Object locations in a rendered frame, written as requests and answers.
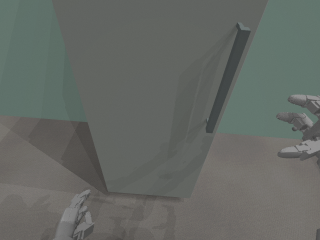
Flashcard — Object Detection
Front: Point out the left robot hand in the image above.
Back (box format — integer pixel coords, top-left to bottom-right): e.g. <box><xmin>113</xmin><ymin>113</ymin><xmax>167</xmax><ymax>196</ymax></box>
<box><xmin>54</xmin><ymin>189</ymin><xmax>95</xmax><ymax>240</ymax></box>

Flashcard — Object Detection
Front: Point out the fridge door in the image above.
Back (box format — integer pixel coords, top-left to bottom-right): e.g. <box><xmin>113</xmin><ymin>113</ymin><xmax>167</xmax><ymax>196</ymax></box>
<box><xmin>52</xmin><ymin>0</ymin><xmax>268</xmax><ymax>198</ymax></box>

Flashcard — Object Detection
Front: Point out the right robot hand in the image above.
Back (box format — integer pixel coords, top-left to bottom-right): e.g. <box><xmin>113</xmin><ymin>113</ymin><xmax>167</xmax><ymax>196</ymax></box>
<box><xmin>276</xmin><ymin>94</ymin><xmax>320</xmax><ymax>161</ymax></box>

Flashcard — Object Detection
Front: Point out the handle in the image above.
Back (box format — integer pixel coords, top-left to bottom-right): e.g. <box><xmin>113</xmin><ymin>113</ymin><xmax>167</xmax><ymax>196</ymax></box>
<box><xmin>205</xmin><ymin>22</ymin><xmax>251</xmax><ymax>133</ymax></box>

